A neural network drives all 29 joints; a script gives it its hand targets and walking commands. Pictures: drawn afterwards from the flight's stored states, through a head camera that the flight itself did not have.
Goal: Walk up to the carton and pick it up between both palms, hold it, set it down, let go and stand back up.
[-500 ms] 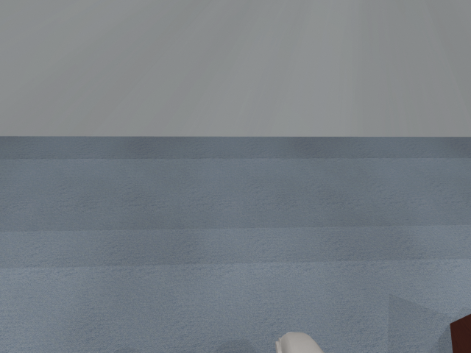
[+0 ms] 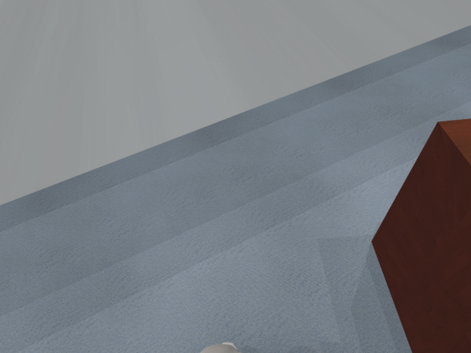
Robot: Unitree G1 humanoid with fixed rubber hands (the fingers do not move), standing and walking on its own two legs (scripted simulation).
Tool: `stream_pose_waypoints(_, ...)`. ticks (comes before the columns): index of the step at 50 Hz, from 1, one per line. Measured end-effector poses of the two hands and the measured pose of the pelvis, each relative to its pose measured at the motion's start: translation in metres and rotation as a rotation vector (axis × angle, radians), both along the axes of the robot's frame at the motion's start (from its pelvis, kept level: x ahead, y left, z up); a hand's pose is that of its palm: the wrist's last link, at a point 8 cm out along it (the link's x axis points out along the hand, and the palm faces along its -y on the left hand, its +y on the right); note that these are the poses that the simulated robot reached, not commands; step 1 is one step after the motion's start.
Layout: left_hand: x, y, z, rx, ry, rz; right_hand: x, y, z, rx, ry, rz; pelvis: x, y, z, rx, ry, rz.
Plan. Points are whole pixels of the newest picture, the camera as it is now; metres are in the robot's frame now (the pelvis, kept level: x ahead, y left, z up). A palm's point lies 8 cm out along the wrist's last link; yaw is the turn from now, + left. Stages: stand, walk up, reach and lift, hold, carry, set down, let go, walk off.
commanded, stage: walk up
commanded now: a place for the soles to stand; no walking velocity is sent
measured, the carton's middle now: out of the picture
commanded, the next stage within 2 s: none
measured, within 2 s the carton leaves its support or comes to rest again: neither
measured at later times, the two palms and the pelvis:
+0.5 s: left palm (244, 273) +0.29 +0.05 -0.10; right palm out of the picture -0.07 -0.41 -0.15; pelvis +0.06 -0.14 -0.02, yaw -31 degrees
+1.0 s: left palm (322, 219) +0.44 -0.12 -0.13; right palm out of the picture +0.05 -0.45 -0.14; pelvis +0.17 -0.22 -0.02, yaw -56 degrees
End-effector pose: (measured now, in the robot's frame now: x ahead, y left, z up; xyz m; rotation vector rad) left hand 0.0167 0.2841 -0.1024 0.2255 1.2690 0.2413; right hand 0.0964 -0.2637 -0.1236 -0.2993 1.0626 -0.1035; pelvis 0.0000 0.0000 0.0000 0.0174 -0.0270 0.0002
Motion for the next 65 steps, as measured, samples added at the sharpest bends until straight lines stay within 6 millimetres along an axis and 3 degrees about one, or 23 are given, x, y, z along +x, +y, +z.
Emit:
stream_pose_waypoints(5, 0.054, -0.022, -0.020, -0.050, -0.016, -0.154, -0.029, -0.017, 0.009, -0.047, -0.024, -0.137, 0.012, -0.011, -0.006, 0.004, -0.005, -0.115)
stream_pose_waypoints(10, 0.112, -0.056, -0.013, -0.071, -0.022, -0.370, -0.071, -0.046, 0.026, -0.089, -0.033, -0.329, 0.020, -0.028, 0.006, 0.007, -0.010, -0.243)
stream_pose_waypoints(15, 0.164, -0.090, -0.007, -0.079, -0.034, -0.495, -0.105, -0.072, 0.028, -0.097, -0.023, -0.448, 0.029, -0.053, 0.007, 0.013, -0.019, -0.353)
stream_pose_waypoints(20, 0.220, -0.154, 0.002, -0.066, -0.075, -0.629, -0.136, -0.102, 0.013, -0.068, 0.023, -0.526, 0.040, -0.090, 0.002, 0.024, -0.026, -0.458)
stream_pose_waypoints(25, 0.274, -0.232, 0.001, -0.005, -0.180, -0.715, -0.162, -0.145, -0.025, -0.013, 0.103, -0.599, 0.055, -0.143, -0.019, 0.015, -0.023, -0.546)
stream_pose_waypoints(28, 0.281, -0.261, 0.002, 0.020, -0.190, -0.691, -0.157, -0.162, -0.037, 0.053, 0.119, -0.620, 0.065, -0.161, -0.021, -0.009, -0.017, -0.594)
stream_pose_waypoints(36, 0.269, -0.287, 0.007, 0.088, -0.015, -0.714, -0.094, -0.185, -0.020, 0.121, -0.003, -0.659, 0.103, -0.206, -0.003, -0.006, 0.000, -0.733)
stream_pose_waypoints(41, 0.297, -0.320, 0.000, 0.053, 0.015, -0.774, -0.064, -0.203, -0.012, 0.102, -0.028, -0.747, 0.131, -0.222, -0.002, -0.007, 0.004, -0.831)
stream_pose_waypoints(45, 0.344, -0.354, -0.015, 0.018, -0.005, -0.868, -0.054, -0.198, -0.015, 0.101, -0.010, -0.837, 0.153, -0.227, -0.009, -0.021, 0.016, -0.901)
stream_pose_waypoints(49, 0.407, -0.394, -0.030, -0.007, -0.077, -0.985, -0.050, -0.191, -0.015, 0.065, -0.013, -0.946, 0.173, -0.226, -0.019, -0.010, 0.011, -0.959)
stream_pose_waypoints(54, 0.462, -0.443, -0.020, 0.004, -0.171, -1.139, -0.061, -0.184, 0.000, 0.017, -0.051, -1.098, 0.181, -0.216, -0.013, -0.024, 0.014, -1.056)
stream_pose_waypoints(59, 0.478, -0.484, -0.008, -0.041, -0.219, -1.263, -0.084, -0.165, 0.008, -0.023, -0.084, -1.199, 0.181, -0.204, -0.008, -0.031, 0.022, -1.137)
stream_pose_waypoints(65, 0.452, -0.521, -0.001, -0.132, -0.258, -1.373, -0.134, -0.124, -0.006, -0.004, -0.054, -1.297, 0.167, -0.193, -0.015, -0.025, 0.000, -1.234)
